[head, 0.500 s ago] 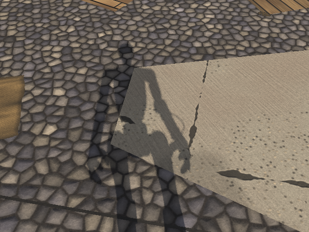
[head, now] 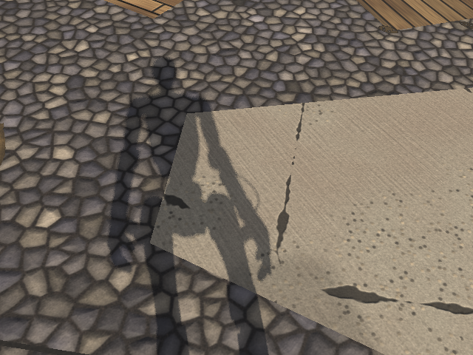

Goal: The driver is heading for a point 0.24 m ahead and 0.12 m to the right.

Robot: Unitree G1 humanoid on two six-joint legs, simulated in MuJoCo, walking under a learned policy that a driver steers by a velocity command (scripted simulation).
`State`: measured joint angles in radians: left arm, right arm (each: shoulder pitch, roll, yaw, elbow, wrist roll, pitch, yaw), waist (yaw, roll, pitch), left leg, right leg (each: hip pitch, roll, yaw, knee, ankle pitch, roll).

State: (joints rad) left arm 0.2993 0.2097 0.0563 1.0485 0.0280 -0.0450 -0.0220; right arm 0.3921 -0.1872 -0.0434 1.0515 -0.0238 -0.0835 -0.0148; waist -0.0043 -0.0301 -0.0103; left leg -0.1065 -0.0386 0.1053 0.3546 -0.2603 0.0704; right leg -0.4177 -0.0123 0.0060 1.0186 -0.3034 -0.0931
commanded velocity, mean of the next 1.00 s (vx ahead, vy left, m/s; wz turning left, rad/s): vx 0.13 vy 0.00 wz -0.10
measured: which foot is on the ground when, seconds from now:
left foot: down 0.00-0.28, up 0.30-0.64, down 0.66-1.00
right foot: up 0.00-0.26, down 0.28-1.00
